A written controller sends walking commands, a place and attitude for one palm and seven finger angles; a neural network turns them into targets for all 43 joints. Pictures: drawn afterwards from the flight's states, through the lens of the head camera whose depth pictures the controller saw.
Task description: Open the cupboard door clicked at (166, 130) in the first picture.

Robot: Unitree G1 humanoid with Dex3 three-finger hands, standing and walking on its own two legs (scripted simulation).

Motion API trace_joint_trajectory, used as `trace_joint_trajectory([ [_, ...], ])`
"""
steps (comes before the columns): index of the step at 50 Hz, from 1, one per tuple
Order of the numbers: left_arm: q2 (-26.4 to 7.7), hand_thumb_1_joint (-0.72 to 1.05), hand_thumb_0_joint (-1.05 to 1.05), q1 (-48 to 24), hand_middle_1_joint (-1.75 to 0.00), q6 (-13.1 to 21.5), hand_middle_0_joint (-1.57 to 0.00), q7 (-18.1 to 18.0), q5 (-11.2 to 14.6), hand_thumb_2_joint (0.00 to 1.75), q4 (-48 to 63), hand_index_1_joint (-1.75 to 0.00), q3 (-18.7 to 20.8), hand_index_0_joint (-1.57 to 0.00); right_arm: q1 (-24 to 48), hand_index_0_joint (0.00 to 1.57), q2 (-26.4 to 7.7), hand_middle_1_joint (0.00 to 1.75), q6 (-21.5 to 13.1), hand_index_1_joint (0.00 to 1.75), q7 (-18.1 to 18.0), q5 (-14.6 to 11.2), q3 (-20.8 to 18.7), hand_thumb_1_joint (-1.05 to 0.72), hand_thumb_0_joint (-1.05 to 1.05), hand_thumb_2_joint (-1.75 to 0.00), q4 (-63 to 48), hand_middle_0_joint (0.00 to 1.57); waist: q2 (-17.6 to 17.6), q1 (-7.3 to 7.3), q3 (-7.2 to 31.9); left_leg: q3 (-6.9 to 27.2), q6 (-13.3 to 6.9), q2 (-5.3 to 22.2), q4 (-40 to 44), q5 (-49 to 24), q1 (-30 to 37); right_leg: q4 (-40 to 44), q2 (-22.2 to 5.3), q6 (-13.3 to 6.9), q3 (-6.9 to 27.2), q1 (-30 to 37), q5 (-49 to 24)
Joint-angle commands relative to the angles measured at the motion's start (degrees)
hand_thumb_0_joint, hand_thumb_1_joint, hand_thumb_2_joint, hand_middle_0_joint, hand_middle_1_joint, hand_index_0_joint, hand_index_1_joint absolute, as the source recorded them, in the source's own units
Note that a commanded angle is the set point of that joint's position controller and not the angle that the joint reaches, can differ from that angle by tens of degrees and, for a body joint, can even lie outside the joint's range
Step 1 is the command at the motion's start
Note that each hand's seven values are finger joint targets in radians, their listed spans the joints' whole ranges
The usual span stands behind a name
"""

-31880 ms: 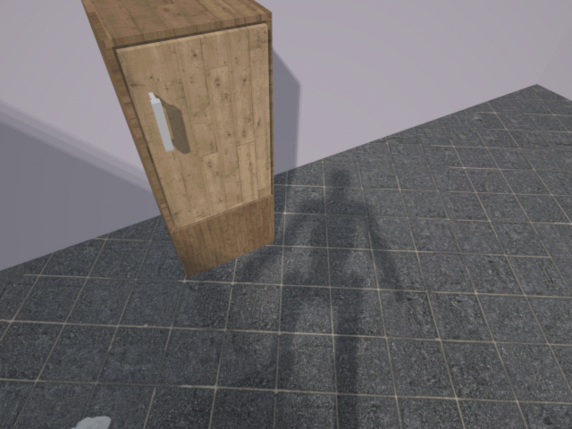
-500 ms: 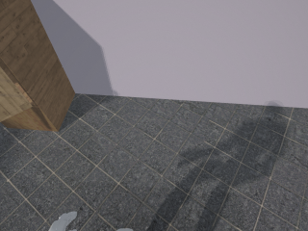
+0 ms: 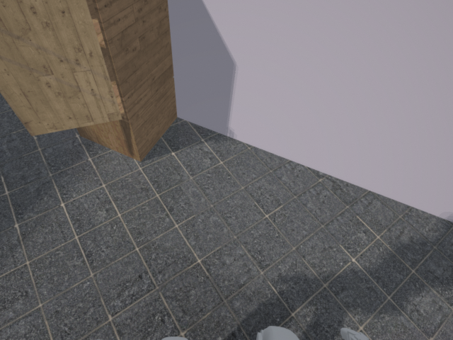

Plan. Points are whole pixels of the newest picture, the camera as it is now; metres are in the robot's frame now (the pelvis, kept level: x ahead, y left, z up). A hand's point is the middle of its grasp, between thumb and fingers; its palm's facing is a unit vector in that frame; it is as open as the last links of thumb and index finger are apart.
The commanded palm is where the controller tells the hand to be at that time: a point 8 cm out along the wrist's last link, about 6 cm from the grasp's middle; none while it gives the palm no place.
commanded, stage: turn to face it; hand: left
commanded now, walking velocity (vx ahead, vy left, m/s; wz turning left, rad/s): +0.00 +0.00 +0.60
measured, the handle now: out of the picture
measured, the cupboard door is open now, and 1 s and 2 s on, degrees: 45 45 45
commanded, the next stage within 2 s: take the last steps up to it in 0.54 s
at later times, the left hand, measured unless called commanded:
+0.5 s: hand out of the picture +0.03 +0.16 -0.16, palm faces +0.27 -0.94 -0.21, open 7.4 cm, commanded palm none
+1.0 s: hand out of the picture +0.04 +0.21 -0.16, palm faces +0.45 -0.87 -0.21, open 7.4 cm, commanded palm none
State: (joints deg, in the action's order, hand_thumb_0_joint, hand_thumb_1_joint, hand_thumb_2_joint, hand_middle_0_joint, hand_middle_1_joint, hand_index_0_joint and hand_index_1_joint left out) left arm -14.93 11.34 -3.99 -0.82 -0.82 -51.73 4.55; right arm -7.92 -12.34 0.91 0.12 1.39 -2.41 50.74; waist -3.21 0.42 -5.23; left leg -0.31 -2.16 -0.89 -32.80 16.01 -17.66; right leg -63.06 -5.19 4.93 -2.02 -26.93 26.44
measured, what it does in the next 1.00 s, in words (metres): steps on the spot, turning left: right foot, then left foot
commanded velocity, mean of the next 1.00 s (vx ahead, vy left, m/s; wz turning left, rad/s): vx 0.11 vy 0.06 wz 0.33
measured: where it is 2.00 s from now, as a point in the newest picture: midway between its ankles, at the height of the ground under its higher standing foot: (153, 303)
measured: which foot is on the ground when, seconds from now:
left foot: down 0.00-0.24, up 0.26-0.56, down 0.58-0.94, up 0.96-1.00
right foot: up 0.00-0.22, down 0.24-0.58, up 0.60-0.94, down 0.96-1.00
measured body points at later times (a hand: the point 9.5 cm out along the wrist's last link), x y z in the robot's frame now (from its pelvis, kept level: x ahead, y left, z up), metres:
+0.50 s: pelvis +0.02 -0.03 +0.00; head +0.06 -0.01 +0.45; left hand +0.01 +0.21 -0.14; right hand +0.16 -0.27 -0.13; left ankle -0.02 +0.08 -0.69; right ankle +0.02 -0.17 -0.73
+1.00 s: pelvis +0.05 +0.00 -0.01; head +0.06 +0.00 +0.44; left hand +0.02 +0.25 -0.14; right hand +0.17 -0.22 -0.16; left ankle -0.01 +0.08 -0.71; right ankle +0.09 -0.13 -0.74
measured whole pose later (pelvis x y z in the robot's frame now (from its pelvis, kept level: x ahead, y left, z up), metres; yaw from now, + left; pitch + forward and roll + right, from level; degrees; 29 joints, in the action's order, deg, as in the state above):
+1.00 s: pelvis +0.05 +0.00 -0.01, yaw +24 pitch -1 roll -1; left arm -10.4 12.6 1.2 0.5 -1.5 -53.2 3.4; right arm -16.2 -12.0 1.4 0.5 1.4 -2.8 57.9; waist 1.3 0.6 -1.6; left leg 1.3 -1.7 -2.3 -46.0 26.5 -18.9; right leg -31.8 -3.4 0.7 -4.9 -13.0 18.6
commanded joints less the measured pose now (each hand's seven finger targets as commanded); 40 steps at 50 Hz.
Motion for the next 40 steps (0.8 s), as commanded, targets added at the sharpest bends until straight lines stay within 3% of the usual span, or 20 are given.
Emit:
trace_joint_trajectory([
  [1, -3.49, 0.9, 0.0, -2.08, -0.3, 2.15, -0.2, 0.26, -0.05, 0.9, 6.22, -0.3, 0.48, -0.2, -3.2, 0.2, -11.77, 0.3, -0.51, 0.3, -1.18, 0.06, -3.33, -0.9, 0.0, -0.9, -2.1, 0.2, 10.66, -1.64, 7.74, 15.1, -7.34, 13.93, 12.08, -25.87, 9.07, 4.97, 0.57, 0.0, 1.97, -2.6, -2.04],
  [7, -3.05, 0.9, 0.0, -1.3, -0.3, 2.4, -0.2, 0.08, 0.23, 0.9, 7.1, -0.3, 0.29, -0.2, -1.42, 0.2, -12.36, 0.3, 0.5, 0.3, -0.72, 0.37, -4.18, -0.9, 0.0, -0.9, -2.72, 0.2, 12.86, -0.91, 6.62, 19.96, -6.8, 12.25, 11.63, -17.11, 1.57, 20.03, 4.4, -1.01, 0.33, 8.34, -2.91],
  [10, -4.51, 0.9, 0.0, 3.83, -0.3, 3.58, -0.2, -0.37, 0.28, 0.9, 6.04, -0.3, 0.91, -0.2, -0.1, 0.2, -10.85, 0.3, 0.73, 0.3, -0.53, -0.32, -4.32, -0.9, 0.0, -0.9, -3.38, 0.2, 9.68, 1.91, 8.25, 18.68, -3.14, 7.94, 5.11, -13.24, -4.97, 37.81, 3.57, -1.94, 1.01, 21.98, -13.01],
  [11, -8.64, 0.9, 0.0, 5.66, -0.3, 4.21, -0.2, -0.85, -0.48, 0.9, 5.85, -0.3, 1.69, -0.2, -0.61, 0.2, -7.94, 0.3, 0.65, 0.3, -0.1, -0.89, -4.04, -0.9, 0.0, -0.9, -3.85, 0.2, -0.66, 2.82, 9.51, 13.77, 0.31, 2.87, -3.11, -2.83, -13.03, 44.62, -6.1, -4.63, 11.08, 29.41, -11.53],
  [12, -12.31, 0.9, 0.0, 6.18, -0.3, 4.39, -0.2, -0.99, -1.14, 0.9, 5.97, -0.3, 2.2, -0.2, -0.36, 0.2, -5.33, 0.3, 0.5, 0.3, 0.19, -0.93, -3.54, -0.9, 0.0, -0.9, -5.13, 0.2, -13.42, 3.29, 8.29, 2.61, 4.18, -4.59, -17.66, 16.98, -17.79, 48.45, -20.69, -11.61, 24.05, 27.56, -16.46],
  [13, -12.19, 0.9, 0.0, 5.26, -0.3, 4.28, -0.2, -1.04, -0.77, 0.9, 6.7, -0.3, 1.57, -0.2, -0.47, 0.2, -7.3, 0.3, 1.0, 0.3, 0.5, -0.39, -3.87, -0.9, 0.0, -0.9, -5.03, 0.2, -8.89, 2.67, 7.35, 4.53, 3.64, -1.63, -29.11, 18.16, -15.13, 48.59, -22.83, -15.29, 23.31, 18.81, -13.4],
  [14, -9.7, 0.9, 0.0, 2.23, -0.3, 4.42, -0.2, -1.19, -0.6, 0.9, 6.76, -0.3, 1.23, -0.2, 0.59, 0.2, -6.86, 0.3, 1.67, 0.3, 0.58, -0.26, -4.15, -0.9, 0.0, -0.9, -3.97, 0.2, -11.2, 1.07, 5.3, 5.11, 3.87, -0.29, -35.14, 15.18, -16.21, 48.55, -18.77, -14.52, 21.73, 16.18, -13.95],
  [16, -6.41, 0.9, 0.0, -2.05, -0.3, 4.17, -0.2, -1.09, -0.48, 0.9, 7.27, -0.3, 0.29, -0.2, -1.45, 0.2, -6.39, 0.3, 1.98, 0.3, 1.1, -0.35, -3.99, -0.9, 0.0, -0.9, -2.25, 0.2, -11.78, -1.37, 3.73, 3.37, 4.62, 1.75, -37.39, 9.32, -15.53, 45.92, -13.42, -12.28, 9.71, 15.45, -22.11],
  [17, -5.89, 0.9, 0.0, -1.64, -0.3, 4.45, -0.2, -1.02, -0.56, 0.9, 7.11, -0.3, -0.01, -0.2, -1.04, 0.2, -5.62, 0.3, 1.85, 0.3, 1.25, -0.42, -3.49, -0.9, 0.0, -0.9, -1.95, 0.2, -10.86, -1.2, 3.65, 1.82, 5.14, 1.67, -34.24, 8.88, -14.71, 44.61, -11.95, -11.61, 6.14, 16.98, -28.56],
  [22, -8.56, 0.9, 0.0, 6.24, -0.3, 4.73, -0.2, -1.0, -1.01, 0.9, 3.49, -0.3, 0.84, -0.2, 3.7, 0.2, -2.76, 0.3, 1.12, 0.3, 1.13, -1.08, -1.91, -0.9, 0.0, -0.9, -1.77, 0.2, -7.94, 2.43, 5.8, -3.33, 5.25, 0.26, -14.7, 11.52, -8.78, 39.49, -13.25, -12.14, 3.25, 24.53, -45.52],
  [24, -9.11, 0.9, 0.0, 6.3, -0.3, 4.58, -0.2, -0.92, -0.93, 0.9, 2.56, -0.3, 1.04, -0.2, 2.43, 0.2, -2.91, 0.3, 0.76, 0.3, 0.89, -1.19, -1.59, -0.9, 0.0, -0.9, -1.21, 0.2, -9.24, 1.85, 6.75, -4.4, 4.79, -0.22, -7.44, 8.87, -5.02, 37.56, -13.08, -11.52, 2.65, 24.22, -45.53],
  [26, -8.36, 0.9, 0.0, 5.12, -0.3, 4.25, -0.2, -0.74, -0.48, 0.9, 1.89, -0.3, 0.97, -0.2, -0.84, 0.2, -3.69, 0.3, 0.32, 0.3, 0.67, -0.98, -1.62, -0.9, 0.0, -0.9, 0.31, 0.2, -8.09, -0.28, 6.79, -4.11, 3.97, -0.19, 3.61, -0.74, 4.15, 33.49, -11.36, -8.15, 0.2, 18.68, -37.79],
  [27, -7.03, 0.9, 0.0, 4.82, -0.3, 3.88, -0.2, -0.55, 0.1, 0.9, 2.26, -0.3, 0.82, -0.2, -3.11, 0.2, -6.23, 0.3, -0.22, 0.3, 0.57, -0.76, -2.04, -0.9, 0.0, -0.9, 0.91, 0.2, -1.4, -1.67, 8.42, -1.08, 2.62, 2.9, 8.87, -9.17, 12.04, 28.33, -9.68, -5.53, -1.81, 12.8, -30.54],
  [28, -3.65, 0.9, 0.0, 6.08, -0.3, 3.4, -0.2, -0.29, 0.47, 0.9, 3.49, -0.3, 0.2, -0.2, -5.63, 0.2, -11.72, 0.3, -0.68, 0.3, 0.28, -0.12, -3.14, -0.9, 0.0, -0.9, 0.83, 0.2, 14.14, -2.41, 10.9, 16.3, -3.69, 16.47, 9.62, -26.04, 18.64, 18.63, -2.95, -1.31, -6.22, 2.0, -8.91],
  [29, -2.1, 0.9, 0.0, 3.1, -0.3, 2.96, -0.2, -0.46, 0.2, 0.9, 4.9, -0.3, -0.76, -0.2, -8.51, 0.2, -14.99, 0.3, -0.09, 0.3, -0.27, 0.1, -3.86, -0.9, 0.0, -0.9, 1.29, 0.2, 18.01, -4.36, 10.57, 22.88, -10.84, 24.51, 12.33, -32.86, 14.98, 9.7, -0.23, -0.95, -3.25, -0.12, 12.08],
  [30, -2.9, 0.9, 0.0, 0.19, -0.3, 2.23, -0.2, -0.73, -0.08, 0.9, 4.48, -0.3, -0.57, -0.2, -8.31, 0.2, -14.04, 0.3, -0.25, 0.3, -0.99, 0.22, -3.61, -0.9, 0.0, -0.9, 1.77, 0.2, 16.06, -4.64, 9.89, 22.7, -11.61, 22.59, 13.29, -27.63, 11.81, 3.97, -0.09, -1.68, 0.43, -0.77, 10.94],
  [32, -2.76, 0.9, 0.0, -0.7, -0.3, 2.24, -0.2, -0.25, 0.01, 0.9, 2.53, -0.3, -0.43, -0.2, -4.49, 0.2, -10.99, 0.3, -0.62, 0.3, -2.02, 0.23, -2.57, -0.9, 0.0, -0.9, 1.09, 0.2, 13.66, -2.77, 6.67, 19.04, -10.55, 19.12, 12.98, -27.72, 8.54, 1.08, -0.61, -1.8, 3.16, -2.3, 4.68],
  [33, -1.95, 0.9, 0.0, 0.48, -0.3, 2.3, -0.2, 0.06, -0.07, 0.9, 1.67, -0.3, -0.36, -0.2, -3.57, 0.2, -9.88, 0.3, -0.95, 0.3, -2.16, 0.23, -2.0, -0.9, 0.0, -0.9, 1.06, 0.2, 12.21, -1.46, 7.01, 15.68, -9.43, 16.93, 12.68, -28.99, 10.14, 1.24, -0.27, -1.8, 2.65, -2.14, 1.86],
  [35, -1.45, 0.9, 0.0, 1.6, -0.3, 2.64, -0.2, 0.54, -0.16, 0.9, 0.73, -0.3, -0.45, -0.2, -4.46, 0.2, -8.85, 0.3, -1.46, 0.3, -2.08, 0.05, -1.55, -0.9, 0.0, -0.9, 1.78, 0.2, 13.03, -1.15, 8.39, 12.53, -8.49, 14.65, 13.0, -26.12, 12.9, 3.0, 0.69, -1.91, 0.87, -1.87, 0.24],
  [40, -0.45, 0.9, 0.0, -1.09, -0.3, 3.54, -0.2, 1.55, -0.43, 0.9, 1.74, -0.3, -0.53, -0.2, -6.39, 0.2, -9.35, 0.3, -1.57, 0.3, -1.38, 0.18, -2.09, -0.9, 0.0, -0.9, 2.75, 0.2, 11.87, -1.69, 4.67, 14.77, -9.11, 13.36, 16.72, -2.8, 7.98, 15.36, 1.96, -2.61, -1.99, 2.24, 0.22],
])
